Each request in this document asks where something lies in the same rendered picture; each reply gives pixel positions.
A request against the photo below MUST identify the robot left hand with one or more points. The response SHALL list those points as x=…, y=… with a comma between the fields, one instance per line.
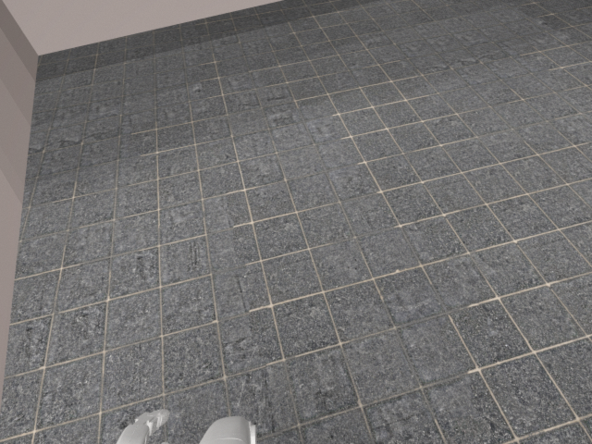
x=145, y=425

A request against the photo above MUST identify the left robot thigh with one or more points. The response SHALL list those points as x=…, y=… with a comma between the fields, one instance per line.
x=230, y=430

